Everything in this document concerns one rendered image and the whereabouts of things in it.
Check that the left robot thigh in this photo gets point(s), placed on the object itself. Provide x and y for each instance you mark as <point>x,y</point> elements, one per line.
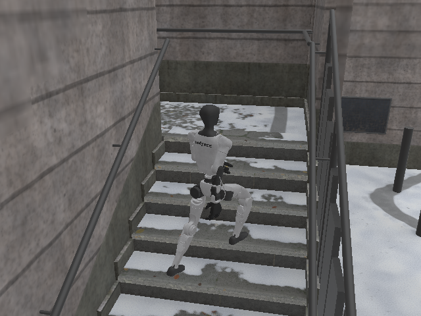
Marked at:
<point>196,208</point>

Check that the humanoid robot head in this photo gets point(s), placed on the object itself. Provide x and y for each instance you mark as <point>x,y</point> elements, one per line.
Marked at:
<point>209,115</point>

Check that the right robot hand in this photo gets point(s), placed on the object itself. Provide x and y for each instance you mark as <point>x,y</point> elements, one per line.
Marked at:
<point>215,209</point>

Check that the left robot upper arm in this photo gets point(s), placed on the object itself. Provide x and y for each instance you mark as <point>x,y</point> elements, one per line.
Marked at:
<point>191,136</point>

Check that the left robot hand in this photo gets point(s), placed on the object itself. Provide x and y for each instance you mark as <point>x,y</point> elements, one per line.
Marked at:
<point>226,169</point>

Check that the right robot upper arm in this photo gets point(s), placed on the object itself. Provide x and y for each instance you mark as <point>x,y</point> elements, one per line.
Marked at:
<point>225,145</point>

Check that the right robot forearm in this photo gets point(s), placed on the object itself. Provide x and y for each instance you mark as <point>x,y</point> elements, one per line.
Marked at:
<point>215,187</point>

